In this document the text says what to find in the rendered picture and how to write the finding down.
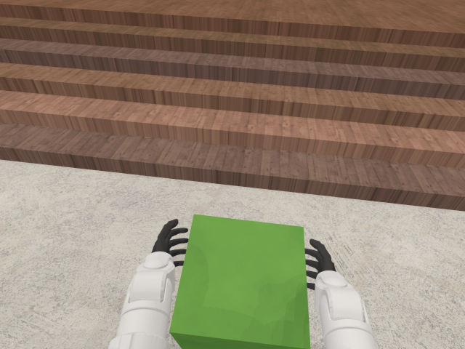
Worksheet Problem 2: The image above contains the robot left hand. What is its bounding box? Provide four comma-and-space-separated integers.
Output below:
152, 219, 188, 267

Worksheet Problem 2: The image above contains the carton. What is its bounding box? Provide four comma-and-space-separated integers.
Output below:
169, 214, 311, 349

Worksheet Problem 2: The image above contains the robot right hand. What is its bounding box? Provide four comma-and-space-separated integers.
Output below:
305, 238, 336, 290

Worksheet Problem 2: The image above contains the robot left forearm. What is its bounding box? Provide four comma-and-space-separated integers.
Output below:
108, 252, 175, 349

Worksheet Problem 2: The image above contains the robot right forearm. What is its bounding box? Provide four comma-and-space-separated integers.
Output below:
314, 270, 377, 349

